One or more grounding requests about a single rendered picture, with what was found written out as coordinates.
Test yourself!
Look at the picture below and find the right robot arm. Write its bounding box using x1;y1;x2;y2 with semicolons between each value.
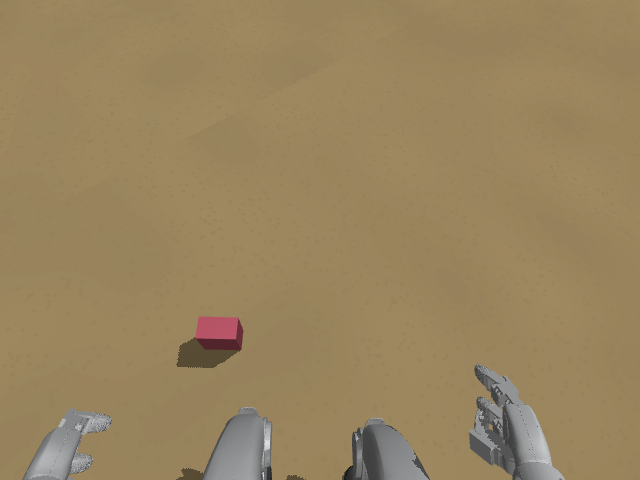
513;462;565;480

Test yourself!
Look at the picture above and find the carton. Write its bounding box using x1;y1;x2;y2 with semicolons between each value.
195;316;243;350

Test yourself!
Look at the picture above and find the left robot hand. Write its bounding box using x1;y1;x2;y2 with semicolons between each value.
22;408;112;480

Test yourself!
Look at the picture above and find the right robot hand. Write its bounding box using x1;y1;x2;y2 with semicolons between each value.
469;364;553;477

